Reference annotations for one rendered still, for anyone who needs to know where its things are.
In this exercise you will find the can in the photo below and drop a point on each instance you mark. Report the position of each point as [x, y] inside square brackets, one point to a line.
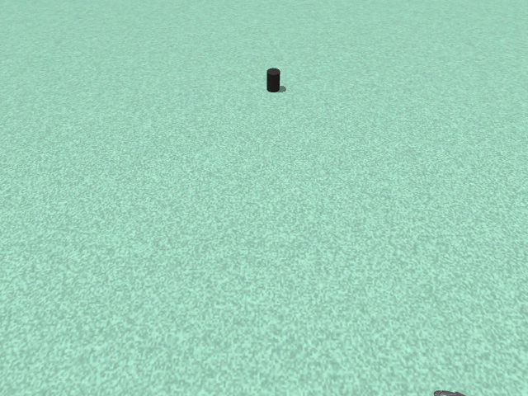
[273, 80]

